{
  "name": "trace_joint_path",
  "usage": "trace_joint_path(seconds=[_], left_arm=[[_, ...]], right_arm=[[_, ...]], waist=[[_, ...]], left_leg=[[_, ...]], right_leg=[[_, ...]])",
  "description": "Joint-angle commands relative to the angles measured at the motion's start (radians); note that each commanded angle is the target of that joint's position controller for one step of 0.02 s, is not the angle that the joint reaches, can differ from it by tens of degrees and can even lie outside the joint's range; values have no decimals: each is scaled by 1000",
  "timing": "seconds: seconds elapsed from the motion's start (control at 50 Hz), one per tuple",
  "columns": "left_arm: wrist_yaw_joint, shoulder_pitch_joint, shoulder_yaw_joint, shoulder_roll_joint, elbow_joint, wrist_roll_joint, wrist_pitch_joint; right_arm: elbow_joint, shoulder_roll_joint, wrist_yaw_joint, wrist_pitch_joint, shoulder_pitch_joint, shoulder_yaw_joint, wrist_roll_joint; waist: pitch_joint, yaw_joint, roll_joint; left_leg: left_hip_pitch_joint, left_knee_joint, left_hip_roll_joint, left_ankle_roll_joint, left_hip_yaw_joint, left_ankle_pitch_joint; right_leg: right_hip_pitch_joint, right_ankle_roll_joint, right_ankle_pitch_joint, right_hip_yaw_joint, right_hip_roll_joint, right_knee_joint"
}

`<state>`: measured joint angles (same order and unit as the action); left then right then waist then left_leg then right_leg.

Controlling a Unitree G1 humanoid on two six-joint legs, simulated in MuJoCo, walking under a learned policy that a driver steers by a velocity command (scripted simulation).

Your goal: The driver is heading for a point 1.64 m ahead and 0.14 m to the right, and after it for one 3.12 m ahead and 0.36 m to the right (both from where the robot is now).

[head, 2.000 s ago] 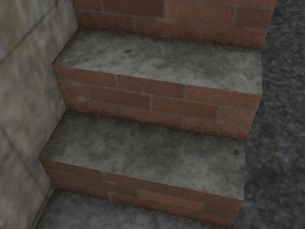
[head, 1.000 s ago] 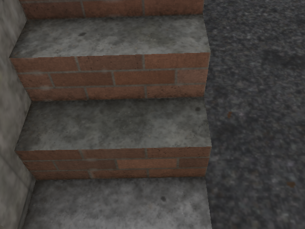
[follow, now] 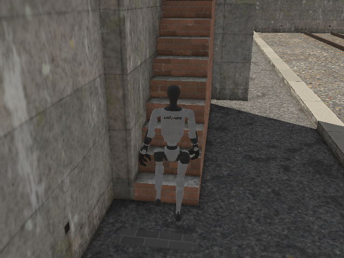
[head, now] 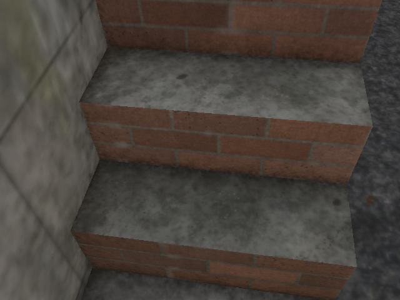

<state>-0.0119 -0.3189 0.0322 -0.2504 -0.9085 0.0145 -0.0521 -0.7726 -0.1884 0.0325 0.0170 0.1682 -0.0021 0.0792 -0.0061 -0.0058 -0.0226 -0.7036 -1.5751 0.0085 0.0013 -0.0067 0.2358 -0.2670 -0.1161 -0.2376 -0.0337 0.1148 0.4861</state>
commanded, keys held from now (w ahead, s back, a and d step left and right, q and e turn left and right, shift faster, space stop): w+e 0.50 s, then w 0.02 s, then w+q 0.48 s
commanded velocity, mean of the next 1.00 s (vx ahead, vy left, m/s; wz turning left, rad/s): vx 0.50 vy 0.00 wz -0.23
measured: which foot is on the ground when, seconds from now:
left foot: up 0.00-0.24, down 0.26-0.80, up 0.82-1.00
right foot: down 0.00-0.28, up 0.30-0.72, down 0.74-1.00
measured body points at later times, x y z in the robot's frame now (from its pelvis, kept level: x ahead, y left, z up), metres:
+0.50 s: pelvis +0.08 +0.02 +0.01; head +0.13 +0.03 +0.45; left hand +0.39 +0.13 -0.05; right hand +0.03 -0.23 -0.12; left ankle +0.09 +0.13 -0.74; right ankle +0.03 -0.10 -0.39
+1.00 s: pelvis +0.17 -0.12 +0.17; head +0.17 -0.07 +0.62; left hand +0.39 +0.08 +0.05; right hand +0.25 -0.41 +0.11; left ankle +0.16 -0.05 -0.37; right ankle +0.18 -0.24 -0.52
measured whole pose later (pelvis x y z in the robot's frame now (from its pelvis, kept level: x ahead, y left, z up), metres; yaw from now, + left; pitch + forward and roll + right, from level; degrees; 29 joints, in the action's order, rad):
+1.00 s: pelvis +0.17 -0.12 +0.17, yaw -17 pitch -3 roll -4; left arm -0.01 -0.22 0.09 -0.24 -0.72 0.08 -0.04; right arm -0.60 -0.21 0.03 -0.04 0.18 -0.05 0.01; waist -0.01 0.04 0.03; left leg -0.66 -1.69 -0.05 0.03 0.02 0.47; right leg -0.41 -0.02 -0.36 0.16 -0.01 0.84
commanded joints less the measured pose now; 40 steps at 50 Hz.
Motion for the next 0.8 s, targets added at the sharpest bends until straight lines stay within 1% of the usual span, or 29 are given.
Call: trace_joint_path(seconds=[0.02, 0.1, 0.14, 0.18, 0.2, 0.24, 0.26, 0.28, 0.3, 0.32, 0.34, 0.36, 0.38, 0.4, 0.42, 0.44, 0.46, 0.5, 0.54, 0.56, 0.62, 0.66, 0.68, 0.7, 0.72, 0.74, 0.76, 0.78, 0.8], left_arm=[[-14, 44, 21, -144, 79, 0, -28], [-40, 3, 26, -140, 109, 21, -5], [-43, 24, 30, -131, 135, 22, 4], [-44, 74, 37, -134, 163, 27, 9], [-36, 127, 43, -148, 177, 39, 3], [-29, 145, 39, -115, 181, 23, -2], [-8, 198, 37, -75, 202, 2, -2], [8, 266, 28, -16, 266, -20, -15], [-6, 92, 25, 47, 291, -20, -6], [-13, 53, 32, 3, 269, 20, 14], [-22, 125, 32, 15, 302, 30, 35], [-29, 241, 24, 34, 370, 43, 47], [-18, 348, 10, 40, 443, 56, 45], [-6, 368, 5, 32, 457, 50, 49], [2, 390, 0, 38, 477, 46, 58], [-5, 396, -6, 81, 476, 48, 73], [-7, 405, -9, 82, 500, 40, 86], [-10, 466, -19, 106, 538, 33, 102], [-9, 521, -21, 112, 578, 35, 108], [-12, 552, -28, 138, 592, 42, 111], [-14, 618, -23, 128, 624, 56, 97], [25, 679, -32, 128, 679, 66, 88], [24, 715, -35, 141, 706, 53, 96], [34, 618, -40, 124, 624, 26, 108], [32, 579, -41, 165, 623, -32, 112], [25, 422, 4, 93, 532, -10, 132], [14, 269, 16, 82, 486, -29, 98], [8, 142, 34, 57, 442, -35, 80], [-9, 11, 77, -67, 394, -20, 85]], right_arm=[[68, -60, 4, -13, 53, -17, -7], [113, -14, 10, -20, 8, 8, -16], [142, -21, 8, -15, -40, 23, -14], [163, -21, 12, -5, -53, 34, -33], [149, -48, 30, 2, 37, 25, -47], [113, -107, 49, 29, 205, -1, -78], [71, -87, 52, 51, 295, 0, -82], [42, -95, 53, 65, 290, 0, -53], [51, -182, 34, 52, 275, -30, -15], [83, -155, 16, 41, 233, -43, -6], [92, -132, 10, 39, 150, -47, -5], [79, -81, 10, 45, 96, -38, -15], [43, -43, 15, 63, 122, -25, -17], [18, -35, 17, 72, 153, -23, -22], [-6, -64, 16, 77, 195, -35, -23], [-40, -115, 13, 87, 261, -51, -21], [-58, -143, 2, 94, 288, -62, -29], [-87, -134, -12, 102, 275, -59, -37], [-101, -128, -11, 111, 265, -53, -39], [-119, -125, -10, 115, 294, -52, -38], [-145, -161, 1, 122, 314, -69, -50], [-153, -127, 21, 93, 303, -69, -68], [-167, -141, 26, 91, 325, -79, -57], [-82, -158, 2, 84, 179, -83, -55], [-85, -221, -5, 86, 254, -100, -44], [-88, -222, -28, 80, 264, -101, -51], [-74, -252, -56, 79, 245, -98, -74], [-46, -286, -76, 84, 206, -105, -95], [9, -248, -102, 100, 117, -92, -124]], waist=[[20, 54, 77], [99, 14, 159], [88, 7, 121], [61, 29, 110], [116, 61, 152], [167, 133, 159], [138, 168, 71], [113, 137, -106], [187, 6, -354], [241, 15, -167], [168, 2, -136], [46, -14, -104], [-38, -8, -30], [-64, -7, 39], [-52, 4, 78], [-13, 30, 4], [-2, 21, 5], [-45, 14, -16], [-93, 19, -48], [-77, 41, -83], [-52, 59, -50], [-12, 47, -30], [22, 69, -89], [125, 43, -16], [219, 55, -179], [292, 16, -148], [411, -96, -179], [493, -173, -183], [647, -236, 32]], left_leg=[[-16, 15, -18, -23, 48, -39], [-40, 147, -5, -33, 67, 7], [24, 342, 7, -30, 54, 34], [199, 622, -15, -14, 58, 136], [306, 661, -32, 24, 47, 139], [422, 1051, -11, 47, 22, -27], [536, 1305, -8, 46, 62, -319], [766, 1319, 154, 79, -97, -812], [859, 1187, 455, 230, -382, -1400], [802, 1178, 490, 337, -391, -1089], [714, 1246, 453, 341, -345, -603], [636, 1313, 407, 294, -273, -238], [596, 1333, 358, 242, -198, -139], [581, 1330, 305, 192, -118, -104], [560, 1343, 274, 169, -56, -99], [624, 1344, 311, 206, -79, -176], [671, 1368, 332, 198, -67, -69], [628, 1435, 321, 169, -12, 115], [572, 1478, 305, 168, 10, 99], [655, 1479, 334, 187, -27, 123], [855, 1492, 362, 189, -42, 25], [755, 1548, 256, 188, 4, -193], [794, 1559, 250, 212, 17, -439], [620, 1547, 164, 215, 121, -652], [649, 1477, 200, 207, 93, -996], [697, 1287, 212, 211, 118, -1367], [611, 1064, 180, 187, 140, -1733], [445, 828, 157, 120, 137, -1555], [289, 429, 41, 27, 158, -1103]], right_leg=[[-80, -174, 511, -230, -222, -100], [63, -175, 508, -283, -223, -90], [63, -153, 504, -303, -224, -97], [19, -114, 616, -311, -226, -82], [47, -116, 864, -352, -258, -49], [201, -93, 1143, -313, -198, 172], [154, -48, 1024, -251, -119, 362], [-181, 39, 309, -146, -33, 679], [-441, 109, -257, -44, 91, 1120], [-541, 103, -281, -71, 30, 1420], [-654, 93, -300, -75, 0, 1668], [-816, 71, -326, -75, -34, 1811], [-923, 54, -285, -133, -71, 1776], [-939, 56, -225, -128, -75, 1668], [-912, 63, -173, -90, -63, 1617], [-981, 63, -215, -40, -22, 1844], [-1040, 60, -244, -74, -52, 1841], [-1094, 61, -248, -72, -75, 1763], [-1103, 74, -240, -43, -83, 1692], [-1198, 67, -269, -63, -81, 1785], [-1336, 56, -314, -52, -154, 1649], [-1056, 98, -199, 101, -243, 1197], [-952, 101, -179, 126, -241, 1090], [-527, 125, -165, 248, -184, 755], [-292, 125, -383, 237, -88, 651], [-176, 110, -277, 346, -12, 677], [99, 65, -18, 310, -3, 659], [338, 49, 104, 178, -84, 562], [512, 24, -69, -143, -230, 296]])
